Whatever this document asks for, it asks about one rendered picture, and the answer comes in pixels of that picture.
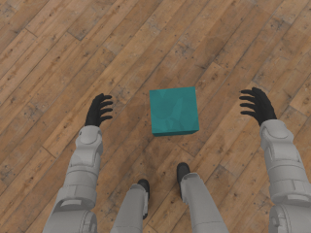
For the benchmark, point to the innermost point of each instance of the left robot hand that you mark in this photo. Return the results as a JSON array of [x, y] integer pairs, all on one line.
[[94, 115]]

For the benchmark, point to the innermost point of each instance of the robot right upper arm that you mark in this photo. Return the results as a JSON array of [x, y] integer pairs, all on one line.
[[284, 218]]

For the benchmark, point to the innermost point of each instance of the robot right shin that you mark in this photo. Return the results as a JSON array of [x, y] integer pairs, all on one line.
[[190, 175]]

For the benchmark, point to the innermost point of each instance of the left robot thigh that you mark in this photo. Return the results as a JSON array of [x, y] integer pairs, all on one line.
[[130, 216]]

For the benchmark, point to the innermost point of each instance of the left robot forearm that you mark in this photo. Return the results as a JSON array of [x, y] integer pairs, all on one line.
[[79, 189]]

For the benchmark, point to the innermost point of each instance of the robot left upper arm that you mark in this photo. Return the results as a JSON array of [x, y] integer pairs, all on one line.
[[81, 221]]

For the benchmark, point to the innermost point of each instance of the carton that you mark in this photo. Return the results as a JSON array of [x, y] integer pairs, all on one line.
[[174, 111]]

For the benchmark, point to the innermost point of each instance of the right robot hand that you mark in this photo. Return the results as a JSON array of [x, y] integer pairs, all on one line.
[[263, 109]]

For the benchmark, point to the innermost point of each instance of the right robot forearm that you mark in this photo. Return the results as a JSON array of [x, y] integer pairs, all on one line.
[[289, 184]]

